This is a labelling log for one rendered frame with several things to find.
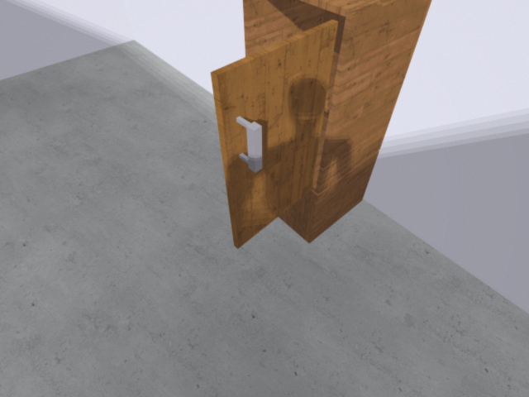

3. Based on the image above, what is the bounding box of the cupboard door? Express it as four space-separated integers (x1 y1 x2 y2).
211 20 338 249

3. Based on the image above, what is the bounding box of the handle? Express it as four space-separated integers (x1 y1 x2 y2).
236 116 262 173

